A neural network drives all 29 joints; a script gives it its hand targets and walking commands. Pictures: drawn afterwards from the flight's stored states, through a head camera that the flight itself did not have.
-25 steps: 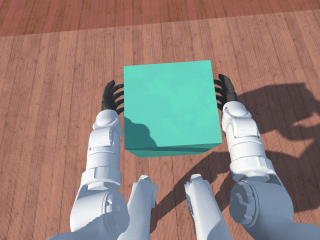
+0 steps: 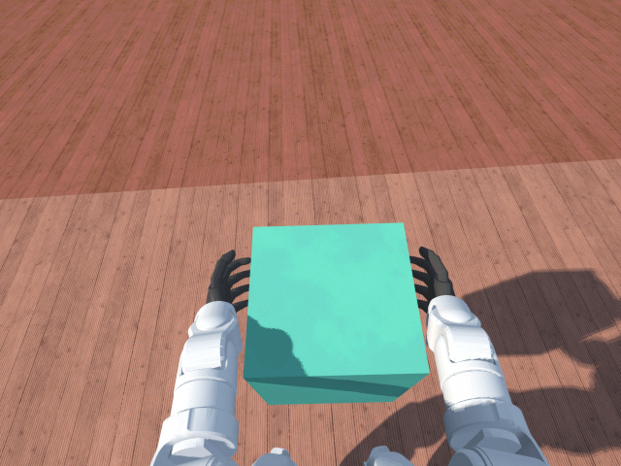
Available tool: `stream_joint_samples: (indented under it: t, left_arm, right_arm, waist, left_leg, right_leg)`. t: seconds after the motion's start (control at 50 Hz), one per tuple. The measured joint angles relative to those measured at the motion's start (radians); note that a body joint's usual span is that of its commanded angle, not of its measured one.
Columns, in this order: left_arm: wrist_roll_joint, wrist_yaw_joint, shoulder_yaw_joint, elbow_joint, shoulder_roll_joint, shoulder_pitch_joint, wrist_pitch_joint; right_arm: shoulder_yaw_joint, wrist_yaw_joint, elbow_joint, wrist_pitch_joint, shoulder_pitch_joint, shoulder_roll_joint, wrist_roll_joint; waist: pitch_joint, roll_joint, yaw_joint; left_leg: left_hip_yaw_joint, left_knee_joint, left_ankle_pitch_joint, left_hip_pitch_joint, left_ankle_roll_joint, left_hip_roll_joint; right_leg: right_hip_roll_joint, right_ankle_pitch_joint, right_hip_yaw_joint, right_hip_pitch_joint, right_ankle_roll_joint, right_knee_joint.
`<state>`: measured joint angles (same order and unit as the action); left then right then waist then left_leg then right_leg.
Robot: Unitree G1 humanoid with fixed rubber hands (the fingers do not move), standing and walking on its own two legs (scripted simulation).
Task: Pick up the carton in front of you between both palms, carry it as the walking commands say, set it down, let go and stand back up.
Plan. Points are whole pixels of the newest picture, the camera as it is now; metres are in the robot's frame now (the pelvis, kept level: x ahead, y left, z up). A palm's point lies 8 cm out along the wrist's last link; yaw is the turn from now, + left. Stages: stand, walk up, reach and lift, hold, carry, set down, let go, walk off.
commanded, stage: reach and lift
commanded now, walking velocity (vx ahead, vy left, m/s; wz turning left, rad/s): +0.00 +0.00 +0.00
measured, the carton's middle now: (329, 322) +0.33 +0.00 -0.09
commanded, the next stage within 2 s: hold in 1.26 s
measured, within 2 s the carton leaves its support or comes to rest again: neither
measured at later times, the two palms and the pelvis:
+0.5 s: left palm (203, 299) +0.30 +0.15 +0.06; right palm (461, 299) +0.29 -0.15 +0.06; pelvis +0.00 +0.00 +0.04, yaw +0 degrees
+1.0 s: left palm (201, 287) +0.30 +0.15 +0.08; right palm (462, 286) +0.30 -0.15 +0.07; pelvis +0.01 +0.00 +0.04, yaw +0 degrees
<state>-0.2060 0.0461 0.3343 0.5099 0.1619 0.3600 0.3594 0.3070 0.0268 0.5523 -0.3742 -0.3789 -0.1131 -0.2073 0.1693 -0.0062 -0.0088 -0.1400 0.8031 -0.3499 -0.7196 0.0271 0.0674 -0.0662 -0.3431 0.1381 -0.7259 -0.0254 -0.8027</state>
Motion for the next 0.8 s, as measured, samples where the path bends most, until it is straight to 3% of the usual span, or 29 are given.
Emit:
stream_joint_samples:
  t: [0.32, 0.46, 0.8]
  left_arm:
    - [-0.046, -0.036, -0.075, -0.119, -0.01, -0.096, 0.209]
    - [-0.092, -0.055, -0.033, -0.094, 0.003, -0.046, 0.244]
    - [-0.098, -0.063, -0.036, -0.144, 0.006, -0.038, 0.26]
  right_arm:
    - [-0.057, -0.002, -0.164, -0.212, 0.128, -0.036, -0.044]
    - [-0.015, -0.022, -0.141, -0.248, 0.079, -0.047, -0.089]
    - [-0.023, -0.025, -0.189, -0.265, 0.069, -0.051, -0.092]
  waist:
    - [-0.081, 0.004, 0.005]
    - [-0.133, 0.005, 0.006]
    - [-0.167, 0.004, 0.004]
  left_leg:
    - [-0.008, -0.333, 0.11, 0.496, -0.012, -0.021]
    - [-0.004, -0.331, 0.118, 0.531, -0.011, -0.023]
    - [-0.004, -0.371, 0.135, 0.566, -0.008, -0.03]
  right_leg:
    - [0.025, 0.109, 0.006, 0.498, 0.007, 0.334]
    - [0.024, 0.117, 0.006, 0.531, 0.007, 0.331]
    - [0.025, 0.133, -0.001, 0.566, 0.011, 0.37]
